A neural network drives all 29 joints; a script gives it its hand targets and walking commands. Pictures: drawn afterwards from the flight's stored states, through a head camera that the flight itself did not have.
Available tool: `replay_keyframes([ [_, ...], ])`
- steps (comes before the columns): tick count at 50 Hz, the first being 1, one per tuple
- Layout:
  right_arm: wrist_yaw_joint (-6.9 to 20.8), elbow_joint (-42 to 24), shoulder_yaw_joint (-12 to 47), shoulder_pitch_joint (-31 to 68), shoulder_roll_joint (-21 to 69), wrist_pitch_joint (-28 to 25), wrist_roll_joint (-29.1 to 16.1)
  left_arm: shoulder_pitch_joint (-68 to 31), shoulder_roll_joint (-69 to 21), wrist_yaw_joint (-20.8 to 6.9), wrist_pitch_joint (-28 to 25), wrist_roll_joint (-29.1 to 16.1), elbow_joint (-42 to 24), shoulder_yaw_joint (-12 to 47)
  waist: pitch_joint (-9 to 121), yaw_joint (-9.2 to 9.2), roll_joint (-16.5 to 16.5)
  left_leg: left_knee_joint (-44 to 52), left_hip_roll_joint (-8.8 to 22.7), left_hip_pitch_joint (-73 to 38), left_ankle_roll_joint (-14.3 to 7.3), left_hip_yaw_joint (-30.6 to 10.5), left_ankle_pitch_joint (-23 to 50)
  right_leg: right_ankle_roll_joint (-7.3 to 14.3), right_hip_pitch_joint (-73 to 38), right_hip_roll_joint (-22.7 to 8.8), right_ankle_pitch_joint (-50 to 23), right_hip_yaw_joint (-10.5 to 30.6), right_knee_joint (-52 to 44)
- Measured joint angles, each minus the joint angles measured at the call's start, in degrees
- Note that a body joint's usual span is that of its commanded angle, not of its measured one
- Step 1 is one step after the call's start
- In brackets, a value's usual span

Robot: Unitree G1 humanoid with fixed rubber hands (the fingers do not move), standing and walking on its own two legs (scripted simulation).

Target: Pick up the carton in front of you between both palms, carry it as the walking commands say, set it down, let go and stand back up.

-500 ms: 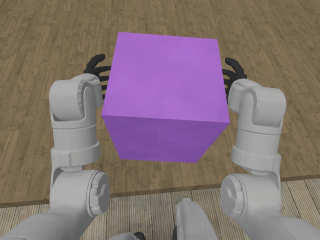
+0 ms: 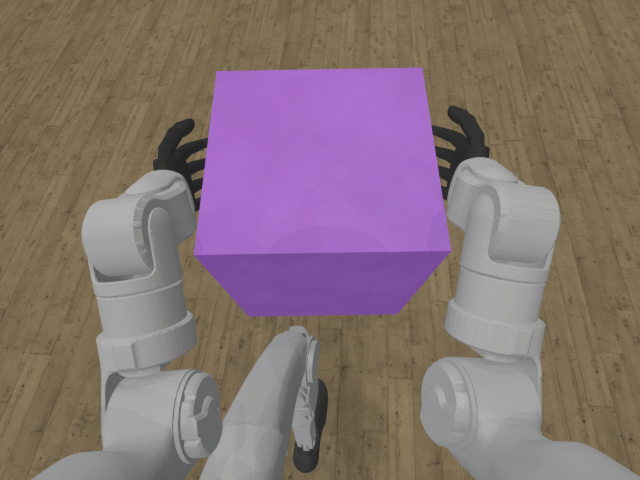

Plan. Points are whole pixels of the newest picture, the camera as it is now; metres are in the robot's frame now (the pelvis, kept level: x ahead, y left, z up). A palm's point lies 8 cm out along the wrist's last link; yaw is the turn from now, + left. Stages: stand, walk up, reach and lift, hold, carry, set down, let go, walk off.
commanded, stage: carry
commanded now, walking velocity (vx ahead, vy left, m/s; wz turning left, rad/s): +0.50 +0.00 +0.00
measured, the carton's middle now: (321, 212) +0.39 +0.05 +0.06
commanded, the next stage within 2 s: none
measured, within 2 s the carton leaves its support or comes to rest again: neither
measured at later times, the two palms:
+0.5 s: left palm out of the picture +0.84 +0.10 +0.34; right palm out of the picture +0.83 -0.20 +0.36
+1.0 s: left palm out of the picture +1.11 +0.14 +0.20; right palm out of the picture +1.08 -0.15 +0.20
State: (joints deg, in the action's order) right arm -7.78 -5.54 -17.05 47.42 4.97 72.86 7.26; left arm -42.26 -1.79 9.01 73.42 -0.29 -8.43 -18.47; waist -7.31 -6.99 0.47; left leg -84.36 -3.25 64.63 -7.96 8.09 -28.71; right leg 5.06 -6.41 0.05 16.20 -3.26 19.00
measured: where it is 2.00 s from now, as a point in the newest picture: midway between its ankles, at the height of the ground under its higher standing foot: (372, 80)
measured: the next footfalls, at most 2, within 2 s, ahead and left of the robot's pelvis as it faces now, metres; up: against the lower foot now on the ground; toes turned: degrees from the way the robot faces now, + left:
left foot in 0.02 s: +0.24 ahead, +0.06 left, +0.14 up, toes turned +1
right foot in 0.40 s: +0.52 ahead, -0.08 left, +0.14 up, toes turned -7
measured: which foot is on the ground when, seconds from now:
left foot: up 0.00-0.00, down 0.02-0.40, up 0.42-0.82, down 0.84-1.00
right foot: down 0.00-0.02, up 0.04-0.38, down 0.40-0.84, up 0.86-1.00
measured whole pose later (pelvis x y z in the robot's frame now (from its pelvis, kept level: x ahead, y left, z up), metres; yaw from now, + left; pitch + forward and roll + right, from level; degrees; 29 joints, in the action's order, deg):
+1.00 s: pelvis +0.82 +0.02 +0.15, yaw -3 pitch +6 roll +0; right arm -5.7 -13.7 -8.4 13.0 8.3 67.3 6.5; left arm -12.3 -8.2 3.7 68.5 7.2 -14.7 -8.4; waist -0.2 2.6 -0.4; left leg -21.6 -0.1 19.1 -5.4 12.9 -8.6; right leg -0.6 27.7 -1.8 22.1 -2.4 63.9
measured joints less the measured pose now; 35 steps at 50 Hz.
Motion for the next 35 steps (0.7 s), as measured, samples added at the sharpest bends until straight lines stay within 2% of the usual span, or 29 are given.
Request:
replay_keyframes([
  [1, 0.01, 0.23, 0.82, -0.79, 0.53, -0.47, 0.43, 0.89, -0.03, -0.13, -0.11, -0.27, -0.26, -0.74, -0.03, 2.15, 0.63, 11.09, -0.50, -4.84, 0.12, 1.16, 6.02, 0.10, 0.52, 0.12, -2.01, -0.81, 5.03],
  [2, -0.11, 0.47, 1.57, -1.01, 0.95, -0.87, 0.73, 1.16, 0.28, -0.47, 0.06, -0.31, -0.63, -1.38, -0.85, 4.47, 0.27, 15.59, -0.95, -8.99, -0.69, 1.93, 12.61, -0.26, 3.85, -0.48, -5.15, -0.15, 16.88],
  [3, -0.23, 0.68, 2.39, -0.67, 0.71, -1.35, 0.79, 0.76, 0.76, -0.93, -0.23, -0.35, -0.51, -1.66, -1.52, 6.55, 0.16, 15.72, -1.34, -11.23, -1.48, 2.16, 11.52, -1.45, 10.59, 0.85, -4.21, 3.93, 35.28],
  [4, -0.38, 0.99, 3.10, -0.37, 0.08, -1.85, 0.50, 0.16, 1.27, -1.42, -0.79, -0.16, -0.01, -1.48, -2.17, 8.52, 0.46, 16.41, -1.93, -13.85, -2.30, 1.91, 7.71, -1.72, 17.51, 3.56, -2.07, 8.10, 53.55],
  [5, -0.79, 1.06, 3.67, -0.62, -0.63, -2.23, -0.23, -0.34, 1.44, -1.77, -1.14, 0.32, 0.49, -1.00, -2.73, 10.54, 0.54, 17.61, -2.66, -16.53, -2.78, 1.84, 5.05, -2.00, 23.00, 5.76, -4.21, 10.88, 67.52],
  [6, -1.12, 0.91, 3.83, -1.32, -1.25, -2.34, -1.07, -0.60, 1.02, -1.95, -1.15, 1.12, 0.83, -0.68, -2.70, 12.16, 0.48, 19.80, -3.37, -19.40, -2.70, 1.99, 3.90, -2.28, 26.86, 7.00, -7.16, 12.42, 76.82],
  [7, -1.40, 0.92, 3.80, -1.87, -1.83, -2.29, -2.25, -0.56, 0.33, -2.11, -0.92, 2.08, 0.74, -0.63, -2.56, 13.70, 0.95, 23.01, -3.76, -22.62, -2.03, 1.87, 3.87, -2.15, 30.40, 7.72, -3.50, 13.20, 82.36],
  [8, -1.75, 1.16, 3.73, -2.11, -2.40, -2.19, -3.53, -0.46, -0.41, -2.29, -0.58, 3.13, 0.44, -0.75, -2.53, 15.14, 1.71, 27.05, -3.94, -26.22, -1.11, 1.57, 4.60, -2.23, 33.71, 7.76, 0.95, 13.10, 84.08],
  [9, -2.17, 1.73, 3.70, -1.91, -2.95, -2.13, -4.85, -0.50, -1.08, -2.54, -0.23, 4.22, 0.07, -1.13, -2.49, 16.39, 2.69, 31.56, -3.94, -29.99, -1.24, 1.09, 4.94, -2.51, 36.97, 7.35, 5.58, 12.10, 82.77],
  [11, -3.79, 3.67, 3.73, -0.50, -3.84, -2.39, -7.43, -1.39, -1.66, -3.37, 0.08, 6.19, 0.18, -2.17, -2.08, 18.30, 4.31, 40.57, -3.31, -37.32, -1.85, -0.43, 10.14, -3.25, 42.66, 5.55, 10.60, 7.94, 74.18],
  [12, -4.30, 4.76, 3.65, 0.38, -4.29, -2.67, -8.42, -2.14, -1.65, -4.17, -0.04, 6.56, 0.77, -2.69, -1.52, 18.96, 4.55, 44.33, -3.15, -40.54, -1.60, -1.03, 9.61, -3.49, 44.88, 4.34, 11.29, 5.65, 67.96],
  [14, -4.97, 7.17, 3.59, 2.48, -5.21, -3.19, -9.65, -3.69, -1.25, -4.88, -0.53, 7.53, 2.34, -3.16, 0.05, 19.85, 4.40, 50.41, -2.99, -45.89, -1.15, -2.68, 9.45, -3.40, 47.25, 2.70, 8.74, 2.18, 51.45],
  [16, -5.02, 9.97, 3.13, 4.51, -5.90, -3.52, -9.92, -5.09, -0.94, -5.28, -0.78, 8.46, 4.30, -3.27, 2.21, 20.09, 3.51, 54.24, -2.69, -50.54, 0.23, -3.88, 11.24, -3.37, 45.69, 2.38, -1.62, 0.44, 30.78],
  [19, -4.29, 14.79, 2.05, 6.48, -6.94, -3.71, -9.60, -6.60, -0.87, -5.45, -0.86, 10.01, 8.32, -2.73, 6.32, 18.49, 0.98, 51.49, -2.60, -55.61, 2.74, -4.49, 12.24, -2.36, 37.62, 2.15, -21.47, -2.36, 6.94],
  [20, -3.63, 16.62, 1.93, 7.13, -7.60, -3.60, -9.21, -7.22, -0.80, -5.37, -0.67, 10.55, 9.94, -2.29, 8.01, 17.76, 0.34, 46.64, -2.36, -55.52, 4.08, -4.65, 11.66, -1.15, 34.21, 1.94, -23.24, -3.24, 3.92],
  [22, -2.43, 20.38, 2.03, 8.85, -9.17, -3.64, -8.52, -8.90, -0.45, -4.64, -0.62, 11.40, 13.32, -0.81, 10.32, 14.53, -0.16, 31.27, -1.42, -50.71, 6.72, -6.16, 4.85, 1.26, 30.98, 2.92, -12.89, -3.91, 4.97],
  [23, -1.77, 22.06, 1.99, 9.42, -9.55, -3.43, -7.98, -9.24, -0.01, -4.46, -0.27, 11.28, 14.76, -0.17, 10.96, 12.75, -0.63, 24.56, -0.94, -47.53, 7.19, -6.87, 3.08, 1.91, 29.82, 3.23, -9.44, -4.01, 5.47],
  [25, -0.88, 23.88, 2.11, 9.48, -9.17, -1.96, -6.50, -8.41, 1.14, -3.85, 1.52, 9.80, 15.96, 0.96, 12.05, 9.40, -1.92, 18.54, 0.30, -41.74, 7.51, -7.26, 4.17, 1.15, 27.07, 2.97, -7.41, -3.94, 4.66],
  [28, -0.39, 22.69, 1.64, 8.02, -7.43, 1.03, -3.92, -6.78, 2.52, -2.71, 4.38, 6.60, 15.81, 2.13, 12.27, 5.05, -3.26, 20.70, 2.70, -34.35, 8.03, -6.99, 8.85, 1.49, 22.01, 2.18, -4.96, -3.82, 1.60],
  [31, 0.00, 19.95, -0.01, 5.43, -5.25, 2.92, -1.25, -5.51, 2.54, -2.01, 4.98, 4.90, 16.45, 2.25, 12.08, 1.94, -3.26, 27.21, 4.76, -28.52, 8.50, -6.27, 12.40, 1.02, 16.97, 1.48, -2.89, -3.88, -1.61],
  [33, 0.85, 17.74, -1.14, 3.07, -3.65, 3.49, 0.23, -4.20, 1.82, -1.93, 4.30, 4.61, 16.93, 1.88, 11.94, 0.86, -2.73, 33.19, 5.47, -26.20, 8.59, -5.35, 15.33, 0.37, 13.45, 1.01, -1.43, -3.83, -3.68],
  [35, 1.27, 15.17, -1.63, 0.07, -2.10, 3.40, 1.80, -2.08, 0.65, -1.91, 3.20, 4.72, 16.54, 1.52, 11.85, 0.72, -1.95, 40.42, 5.56, -25.38, 8.33, -3.92, 19.50, -0.54, 9.77, 0.54, 0.19, -3.79, -5.70],
])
